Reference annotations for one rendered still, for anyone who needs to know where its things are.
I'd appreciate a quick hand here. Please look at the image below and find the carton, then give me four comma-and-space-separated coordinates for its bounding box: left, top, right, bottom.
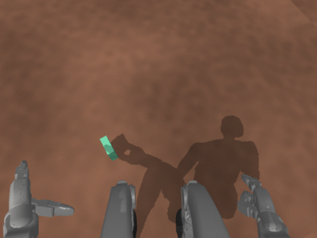
100, 136, 118, 161

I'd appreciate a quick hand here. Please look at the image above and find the right robot arm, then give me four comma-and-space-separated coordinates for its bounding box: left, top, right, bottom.
257, 211, 291, 238

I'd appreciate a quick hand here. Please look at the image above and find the left robot arm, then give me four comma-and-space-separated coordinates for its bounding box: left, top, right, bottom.
3, 204, 39, 238

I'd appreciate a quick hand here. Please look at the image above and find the left robot hand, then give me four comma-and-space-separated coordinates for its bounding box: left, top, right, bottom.
9, 160, 74, 217

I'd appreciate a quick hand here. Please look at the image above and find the right robot hand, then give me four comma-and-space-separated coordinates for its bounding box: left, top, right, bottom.
237, 174, 276, 220

